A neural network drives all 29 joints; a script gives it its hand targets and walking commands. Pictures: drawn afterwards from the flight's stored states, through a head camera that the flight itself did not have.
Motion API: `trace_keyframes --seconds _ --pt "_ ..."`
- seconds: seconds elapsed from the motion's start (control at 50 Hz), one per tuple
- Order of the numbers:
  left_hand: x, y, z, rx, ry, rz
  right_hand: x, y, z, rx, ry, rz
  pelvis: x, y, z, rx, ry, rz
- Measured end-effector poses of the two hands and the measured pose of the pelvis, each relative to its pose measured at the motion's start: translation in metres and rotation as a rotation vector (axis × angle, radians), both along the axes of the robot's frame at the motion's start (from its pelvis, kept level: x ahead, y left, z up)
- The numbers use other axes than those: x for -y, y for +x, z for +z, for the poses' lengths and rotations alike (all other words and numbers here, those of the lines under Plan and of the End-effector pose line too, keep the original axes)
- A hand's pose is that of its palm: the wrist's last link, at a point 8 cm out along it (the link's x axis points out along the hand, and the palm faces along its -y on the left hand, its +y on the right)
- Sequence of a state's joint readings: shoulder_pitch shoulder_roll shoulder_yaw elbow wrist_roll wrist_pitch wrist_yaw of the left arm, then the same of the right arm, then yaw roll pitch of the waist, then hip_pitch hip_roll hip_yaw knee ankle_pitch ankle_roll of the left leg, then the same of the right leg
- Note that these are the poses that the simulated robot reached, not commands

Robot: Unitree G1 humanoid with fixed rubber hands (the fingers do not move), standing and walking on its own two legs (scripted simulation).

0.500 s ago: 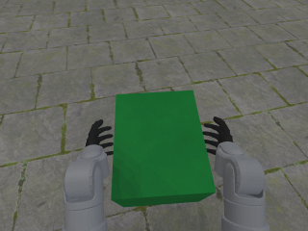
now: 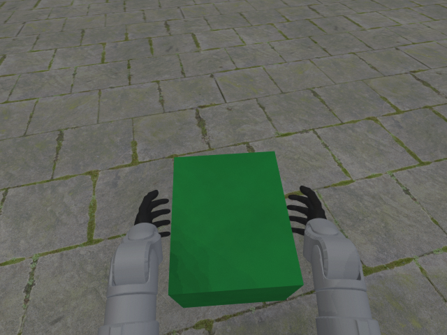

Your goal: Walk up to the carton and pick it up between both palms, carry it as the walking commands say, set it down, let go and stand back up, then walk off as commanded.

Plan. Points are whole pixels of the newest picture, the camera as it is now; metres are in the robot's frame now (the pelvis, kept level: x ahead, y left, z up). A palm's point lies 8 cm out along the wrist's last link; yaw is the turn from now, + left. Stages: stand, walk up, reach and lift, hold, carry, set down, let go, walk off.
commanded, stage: carry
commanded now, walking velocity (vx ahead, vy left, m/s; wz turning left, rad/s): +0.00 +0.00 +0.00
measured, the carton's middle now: (229, 228) +0.33 +0.00 -0.04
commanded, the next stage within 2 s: hold in 1.56 s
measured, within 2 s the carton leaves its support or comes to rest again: neither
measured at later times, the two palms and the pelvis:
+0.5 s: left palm (157, 239) +0.27 +0.13 +0.04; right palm (329, 237) +0.26 -0.17 +0.05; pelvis -0.01 -0.02 +0.00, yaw -1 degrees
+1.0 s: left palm (160, 245) +0.26 +0.12 +0.03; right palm (330, 244) +0.26 -0.18 +0.03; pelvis -0.02 -0.02 +0.00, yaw -1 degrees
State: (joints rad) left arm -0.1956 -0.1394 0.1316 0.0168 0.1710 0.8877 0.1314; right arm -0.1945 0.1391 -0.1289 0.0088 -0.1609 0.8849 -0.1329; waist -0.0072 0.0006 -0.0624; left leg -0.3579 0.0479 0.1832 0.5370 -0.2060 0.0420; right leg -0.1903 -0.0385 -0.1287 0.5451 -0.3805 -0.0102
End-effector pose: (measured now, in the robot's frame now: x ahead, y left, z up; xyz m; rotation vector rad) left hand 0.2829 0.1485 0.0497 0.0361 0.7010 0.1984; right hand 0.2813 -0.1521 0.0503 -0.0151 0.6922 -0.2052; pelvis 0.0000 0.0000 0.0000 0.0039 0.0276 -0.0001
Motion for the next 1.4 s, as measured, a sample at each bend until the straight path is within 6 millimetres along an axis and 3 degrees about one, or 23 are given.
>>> trace_keyframes --seconds 0.46,0.84,1.4 --pt "0.02 -0.014 -0.003 0.012 0.013 -0.031 0.021 -0.018 -0.003 0.014 -0.012 0.002 0.016 -0.009 0.001 0.015 -0.001 -0.013" --pt "0.023 -0.019 -0.017 0.003 0.017 -0.049 0.025 -0.024 -0.017 0.007 -0.01 0.012 0.019 -0.016 0.0 0.015 0.001 -0.016" --pt "0.026 -0.022 -0.02 0.013 0.019 -0.056 0.029 -0.028 -0.021 0.019 -0.001 0.011 0.022 -0.02 0.0 0.012 0.001 -0.019"
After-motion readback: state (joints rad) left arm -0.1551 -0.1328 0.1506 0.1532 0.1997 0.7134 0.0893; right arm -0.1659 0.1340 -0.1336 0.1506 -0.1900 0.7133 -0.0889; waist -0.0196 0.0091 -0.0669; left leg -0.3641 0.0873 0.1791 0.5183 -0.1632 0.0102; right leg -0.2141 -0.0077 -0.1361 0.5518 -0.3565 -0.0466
